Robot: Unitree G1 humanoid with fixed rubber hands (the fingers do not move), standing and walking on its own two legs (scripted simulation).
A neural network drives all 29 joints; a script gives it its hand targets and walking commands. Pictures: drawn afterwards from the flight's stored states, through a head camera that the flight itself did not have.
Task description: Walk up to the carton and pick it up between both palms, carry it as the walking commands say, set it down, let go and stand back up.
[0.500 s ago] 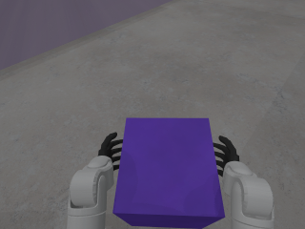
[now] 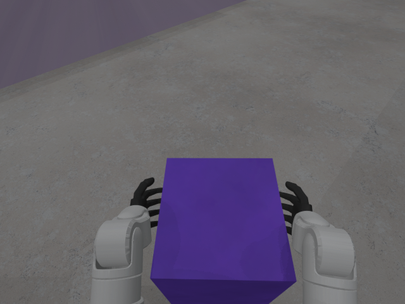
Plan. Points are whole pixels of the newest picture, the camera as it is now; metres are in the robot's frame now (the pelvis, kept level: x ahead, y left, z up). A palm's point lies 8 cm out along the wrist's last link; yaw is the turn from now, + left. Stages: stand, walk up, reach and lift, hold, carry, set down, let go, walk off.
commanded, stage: carry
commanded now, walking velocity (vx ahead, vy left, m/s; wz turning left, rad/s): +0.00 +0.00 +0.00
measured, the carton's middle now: (218, 236) +0.27 +0.00 +0.00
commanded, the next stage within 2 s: none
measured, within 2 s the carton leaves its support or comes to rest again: neither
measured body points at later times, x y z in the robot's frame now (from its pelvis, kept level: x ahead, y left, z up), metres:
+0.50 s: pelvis -0.02 -0.02 +0.00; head -0.02 -0.01 +0.45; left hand +0.27 +0.13 +0.08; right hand +0.27 -0.17 +0.08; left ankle +0.02 +0.12 -0.72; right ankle +0.05 -0.11 -0.72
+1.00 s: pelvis -0.03 -0.01 +0.01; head -0.05 +0.00 +0.46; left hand +0.25 +0.13 +0.08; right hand +0.24 -0.16 +0.09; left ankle +0.02 +0.12 -0.72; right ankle +0.05 -0.11 -0.72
